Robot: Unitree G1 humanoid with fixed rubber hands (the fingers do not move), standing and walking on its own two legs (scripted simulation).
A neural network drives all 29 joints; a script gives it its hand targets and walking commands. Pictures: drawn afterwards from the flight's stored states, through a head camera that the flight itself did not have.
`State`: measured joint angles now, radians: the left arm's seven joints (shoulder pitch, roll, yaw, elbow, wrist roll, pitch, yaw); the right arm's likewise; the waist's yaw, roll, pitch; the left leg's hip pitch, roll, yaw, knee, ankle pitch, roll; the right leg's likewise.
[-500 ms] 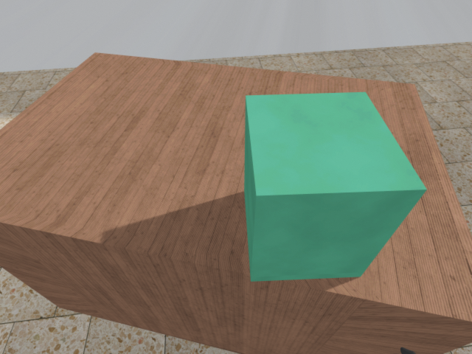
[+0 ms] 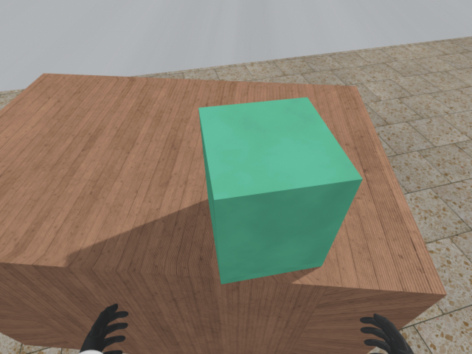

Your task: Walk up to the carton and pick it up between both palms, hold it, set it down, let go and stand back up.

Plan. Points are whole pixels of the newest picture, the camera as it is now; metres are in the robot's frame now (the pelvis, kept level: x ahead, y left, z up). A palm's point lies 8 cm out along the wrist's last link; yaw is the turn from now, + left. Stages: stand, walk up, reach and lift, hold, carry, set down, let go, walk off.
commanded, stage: reach and lift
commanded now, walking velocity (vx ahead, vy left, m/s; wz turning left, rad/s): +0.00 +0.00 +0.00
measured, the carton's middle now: (263, 191) +0.40 +0.00 +0.07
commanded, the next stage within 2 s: none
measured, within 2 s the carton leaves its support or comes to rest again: neither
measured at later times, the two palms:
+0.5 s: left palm (112, 336) +0.16 +0.23 -0.02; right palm (412, 342) +0.19 -0.24 -0.03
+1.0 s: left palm (136, 327) +0.17 +0.18 +0.02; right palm (439, 349) +0.17 -0.25 +0.01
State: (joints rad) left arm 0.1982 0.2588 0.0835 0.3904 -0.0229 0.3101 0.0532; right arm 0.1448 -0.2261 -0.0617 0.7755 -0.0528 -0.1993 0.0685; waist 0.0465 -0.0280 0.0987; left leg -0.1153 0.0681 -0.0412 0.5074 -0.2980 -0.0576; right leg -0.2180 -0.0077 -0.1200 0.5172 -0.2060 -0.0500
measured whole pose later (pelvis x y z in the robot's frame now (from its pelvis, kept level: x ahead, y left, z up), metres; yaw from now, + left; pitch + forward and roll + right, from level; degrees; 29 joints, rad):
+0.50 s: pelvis +0.02 +0.02 +0.01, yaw -1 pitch -4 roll -1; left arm 0.42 0.11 -0.03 0.08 -0.03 0.18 0.16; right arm 0.25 -0.34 -0.05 0.56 0.13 -0.18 0.20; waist 0.05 0.00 0.03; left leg -0.04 0.06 0.00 0.36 -0.26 -0.05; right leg -0.14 0.00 -0.09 0.34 -0.14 -0.02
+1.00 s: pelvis +0.02 +0.02 +0.01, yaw -3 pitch -4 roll +0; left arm 0.53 -0.02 -0.11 -0.15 0.03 0.12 0.25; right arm 0.37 -0.42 -0.03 0.32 0.31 -0.20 0.24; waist 0.04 -0.02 0.02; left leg -0.03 0.07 0.02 0.35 -0.24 -0.06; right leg -0.15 0.01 -0.06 0.35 -0.13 -0.03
